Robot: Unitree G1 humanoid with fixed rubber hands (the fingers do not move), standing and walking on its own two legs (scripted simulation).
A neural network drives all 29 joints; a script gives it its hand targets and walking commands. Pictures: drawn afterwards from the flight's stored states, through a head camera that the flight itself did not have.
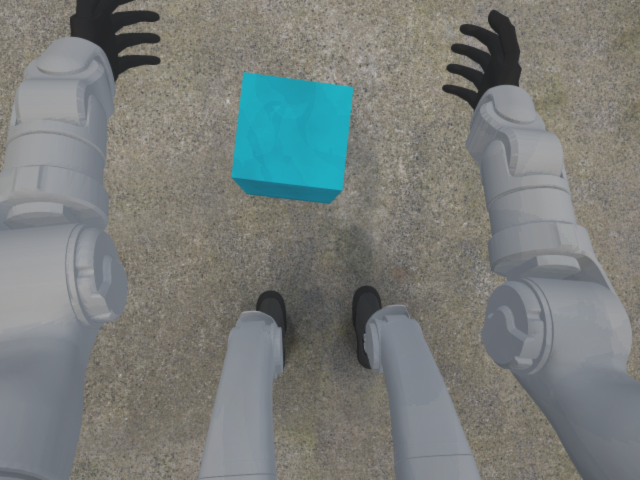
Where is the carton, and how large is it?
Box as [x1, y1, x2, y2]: [231, 72, 352, 203]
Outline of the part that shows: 243,72 231,177 246,193 329,203 342,189 352,87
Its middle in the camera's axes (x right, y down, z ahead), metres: -0.06 -0.19 +0.85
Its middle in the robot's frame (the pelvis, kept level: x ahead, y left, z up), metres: +0.57 +0.03 -0.54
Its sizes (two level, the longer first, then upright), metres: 0.210 0.200 0.250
